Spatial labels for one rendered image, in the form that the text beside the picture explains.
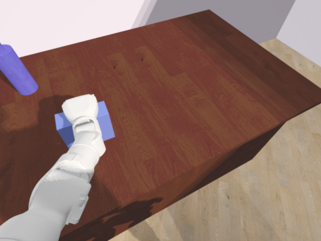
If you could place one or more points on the robot left hand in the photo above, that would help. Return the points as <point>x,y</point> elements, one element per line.
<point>85,105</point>

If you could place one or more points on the table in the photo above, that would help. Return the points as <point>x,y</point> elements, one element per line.
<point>190,99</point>

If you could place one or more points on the sponge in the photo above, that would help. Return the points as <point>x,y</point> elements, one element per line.
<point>64,127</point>

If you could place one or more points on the robot left forearm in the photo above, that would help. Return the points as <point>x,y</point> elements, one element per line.
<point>83,155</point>

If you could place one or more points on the robot left upper arm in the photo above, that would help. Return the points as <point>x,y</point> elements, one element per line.
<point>60,200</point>

